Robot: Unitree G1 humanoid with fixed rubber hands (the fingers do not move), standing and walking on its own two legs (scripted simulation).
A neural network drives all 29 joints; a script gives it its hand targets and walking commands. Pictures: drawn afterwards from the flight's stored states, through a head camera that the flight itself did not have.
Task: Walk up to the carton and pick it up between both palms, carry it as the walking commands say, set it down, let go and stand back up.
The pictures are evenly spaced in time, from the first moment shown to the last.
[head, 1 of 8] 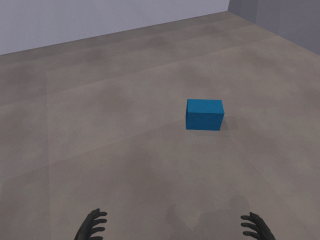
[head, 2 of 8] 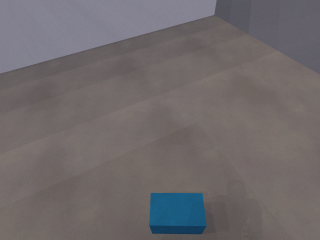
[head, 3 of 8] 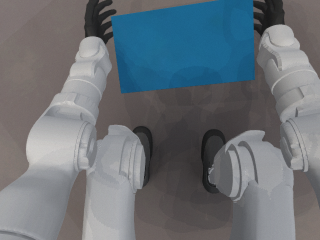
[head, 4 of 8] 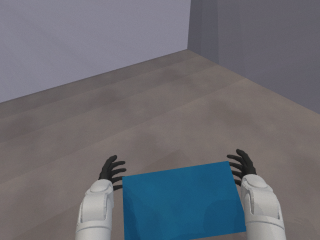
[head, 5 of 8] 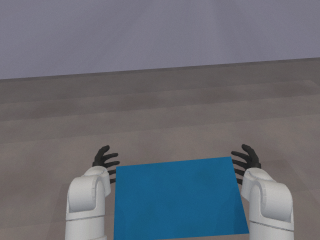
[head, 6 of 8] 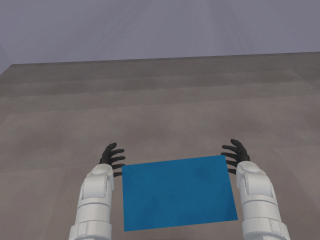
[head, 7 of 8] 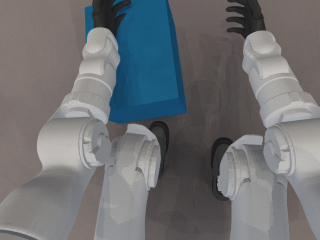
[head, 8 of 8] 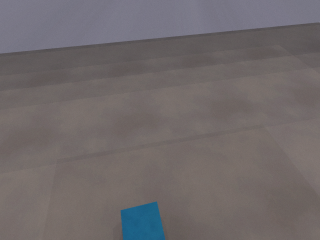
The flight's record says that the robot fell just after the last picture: no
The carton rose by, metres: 0.65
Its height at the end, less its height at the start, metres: -0.02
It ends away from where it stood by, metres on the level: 1.37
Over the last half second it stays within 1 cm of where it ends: yes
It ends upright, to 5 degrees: no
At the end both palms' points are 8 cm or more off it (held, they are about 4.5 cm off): yes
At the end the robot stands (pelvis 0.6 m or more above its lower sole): yes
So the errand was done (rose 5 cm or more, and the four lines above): no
